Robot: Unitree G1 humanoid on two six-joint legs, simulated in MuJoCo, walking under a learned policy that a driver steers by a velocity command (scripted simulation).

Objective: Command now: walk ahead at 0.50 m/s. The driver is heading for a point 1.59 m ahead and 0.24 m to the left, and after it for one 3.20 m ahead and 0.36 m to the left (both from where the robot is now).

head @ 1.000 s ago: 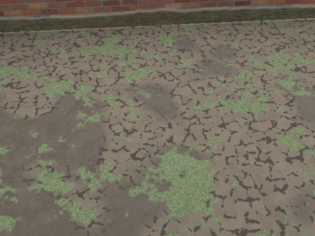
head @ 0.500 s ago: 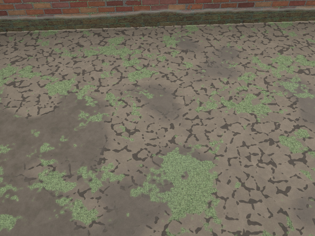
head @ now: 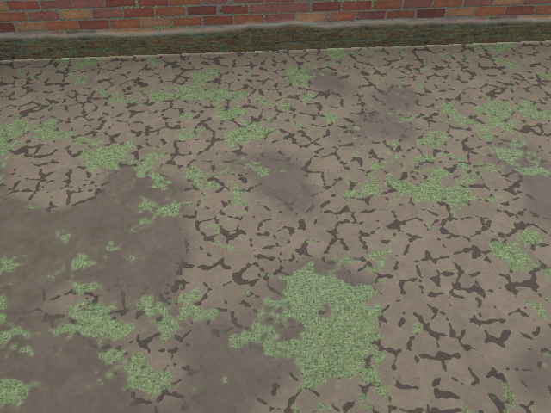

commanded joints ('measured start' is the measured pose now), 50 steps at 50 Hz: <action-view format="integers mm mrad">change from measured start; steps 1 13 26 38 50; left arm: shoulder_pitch -40 -37 -47 -19 -49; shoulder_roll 60 60 64 59 63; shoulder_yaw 19 19 19 19 18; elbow -84 -82 -81 -77 -84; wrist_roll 1 2 -3 4 -1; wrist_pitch -18 -21 -21 -23 -17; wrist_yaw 3 4 6 2 6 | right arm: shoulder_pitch -68 -67 -75 -59 -75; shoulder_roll -69 -69 -63 -71 -64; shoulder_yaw -20 -20 -18 -21 -17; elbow -80 -82 -88 -82 -88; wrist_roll -1 -1 1 0 0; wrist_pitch -18 -19 -21 -19 -19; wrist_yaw -3 -3 -3 -3 -1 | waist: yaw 3 3 -3 5 -3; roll -5 -2 -2 3 -9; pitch -103 -119 -80 -140 -63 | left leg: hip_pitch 70 74 55 78 41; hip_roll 21 20 15 19 11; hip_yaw -23 -25 -21 -27 -23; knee -48 -45 -49 -39 -44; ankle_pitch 266 271 258 289 254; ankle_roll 34 36 33 37 33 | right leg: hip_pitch -17 -7 -27 -1 -34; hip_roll -77 -79 -79 -78 -83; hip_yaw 87 83 83 72 79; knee -133 -126 -135 -116 -135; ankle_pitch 294 298 280 301 278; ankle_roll -11 -10 -9 -5 -10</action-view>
